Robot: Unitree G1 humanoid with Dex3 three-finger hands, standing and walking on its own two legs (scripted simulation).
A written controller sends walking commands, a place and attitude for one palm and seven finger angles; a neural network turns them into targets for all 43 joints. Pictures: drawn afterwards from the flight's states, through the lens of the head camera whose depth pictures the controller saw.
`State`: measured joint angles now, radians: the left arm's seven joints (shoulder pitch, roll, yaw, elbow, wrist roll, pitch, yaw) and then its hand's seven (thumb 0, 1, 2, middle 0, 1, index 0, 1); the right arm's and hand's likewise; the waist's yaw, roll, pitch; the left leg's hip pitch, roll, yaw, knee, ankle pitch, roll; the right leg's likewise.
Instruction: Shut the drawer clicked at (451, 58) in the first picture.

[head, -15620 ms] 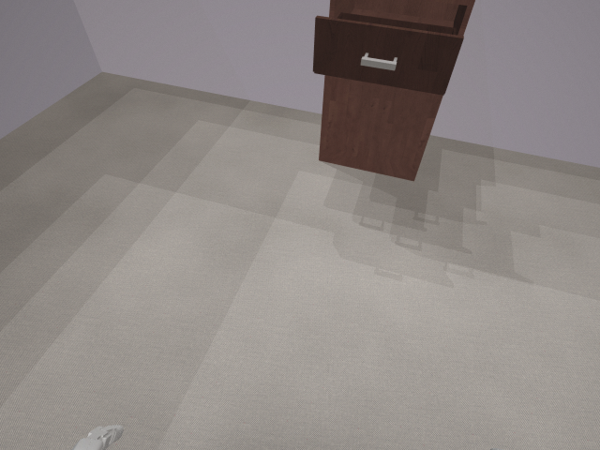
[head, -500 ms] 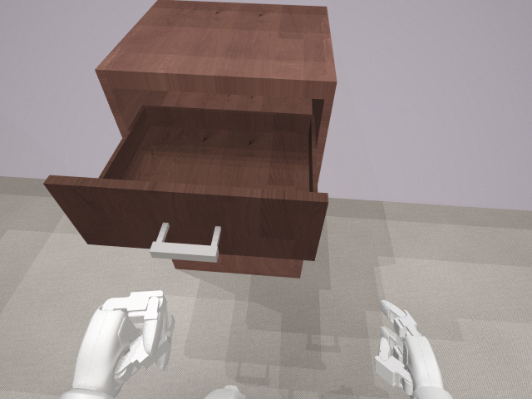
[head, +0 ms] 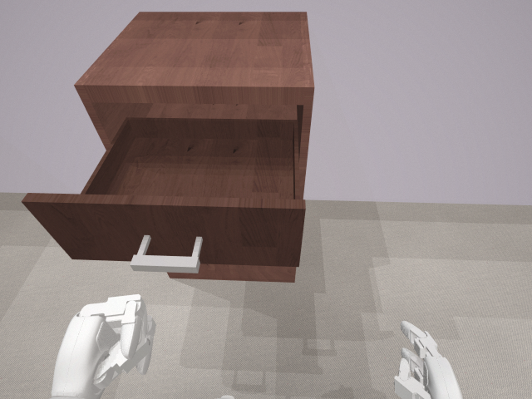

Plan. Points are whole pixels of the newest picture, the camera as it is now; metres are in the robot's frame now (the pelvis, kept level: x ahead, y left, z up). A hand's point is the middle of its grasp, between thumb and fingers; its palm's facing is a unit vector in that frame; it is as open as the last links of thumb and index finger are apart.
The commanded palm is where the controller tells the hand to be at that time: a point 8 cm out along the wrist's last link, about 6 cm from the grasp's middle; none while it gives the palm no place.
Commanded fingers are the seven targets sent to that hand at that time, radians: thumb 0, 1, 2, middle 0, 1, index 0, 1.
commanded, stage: bring the fist close to the handle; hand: left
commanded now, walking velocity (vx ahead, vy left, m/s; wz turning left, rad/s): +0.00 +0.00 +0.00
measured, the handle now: (169, 253) +0.36 +0.19 +0.00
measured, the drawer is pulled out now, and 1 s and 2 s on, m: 0.29 0.29 0.28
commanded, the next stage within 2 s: push the drawer shut in 1.42 s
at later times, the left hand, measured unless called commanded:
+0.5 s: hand (162, 330) +0.21 +0.15 +0.05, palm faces -0.01 -1.00 -0.04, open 3.3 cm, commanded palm +0.18 +0.21 +0.05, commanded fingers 0.00 0.90 0.90 -1.40 -1.60 -1.40 -1.60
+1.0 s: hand (181, 316) +0.25 +0.15 +0.00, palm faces -0.04 -1.00 -0.03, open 3.3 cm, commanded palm +0.23 +0.20 +0.00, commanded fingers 0.00 0.90 0.90 -1.40 -1.60 -1.40 -1.60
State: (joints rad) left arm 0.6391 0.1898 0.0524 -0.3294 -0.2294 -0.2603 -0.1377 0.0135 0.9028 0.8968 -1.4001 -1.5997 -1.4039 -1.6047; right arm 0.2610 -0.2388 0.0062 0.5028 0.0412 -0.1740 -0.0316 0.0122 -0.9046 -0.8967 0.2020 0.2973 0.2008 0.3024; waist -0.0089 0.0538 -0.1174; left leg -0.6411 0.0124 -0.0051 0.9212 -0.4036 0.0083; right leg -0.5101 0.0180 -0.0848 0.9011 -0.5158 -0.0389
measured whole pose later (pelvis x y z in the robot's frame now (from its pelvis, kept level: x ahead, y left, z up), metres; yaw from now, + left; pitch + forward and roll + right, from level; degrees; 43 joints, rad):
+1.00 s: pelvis -0.01 +0.00 -0.04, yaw -1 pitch +16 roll -2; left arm 0.24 0.18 0.06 0.10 -0.20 -0.40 -0.14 0.01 0.90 0.90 -1.40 -1.60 -1.40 -1.60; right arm 0.21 -0.24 0.01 0.54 0.01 -0.11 -0.02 0.01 -0.90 -0.90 0.20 0.30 0.20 0.30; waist -0.03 0.04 -0.15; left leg -0.97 0.03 0.00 1.15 -0.47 0.01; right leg -0.84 0.02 -0.08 1.15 -0.59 -0.04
